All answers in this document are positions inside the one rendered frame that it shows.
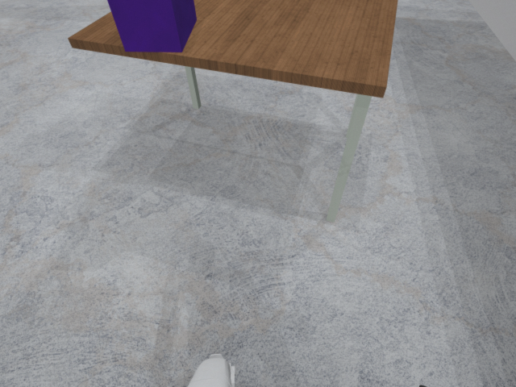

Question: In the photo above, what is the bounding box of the carton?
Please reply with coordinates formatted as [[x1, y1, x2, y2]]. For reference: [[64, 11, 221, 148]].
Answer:
[[107, 0, 197, 52]]

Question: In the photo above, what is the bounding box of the table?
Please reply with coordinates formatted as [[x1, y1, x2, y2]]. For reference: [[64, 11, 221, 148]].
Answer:
[[68, 0, 397, 223]]

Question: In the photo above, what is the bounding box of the robot left thigh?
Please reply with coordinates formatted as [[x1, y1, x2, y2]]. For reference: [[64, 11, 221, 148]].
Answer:
[[187, 358, 235, 387]]

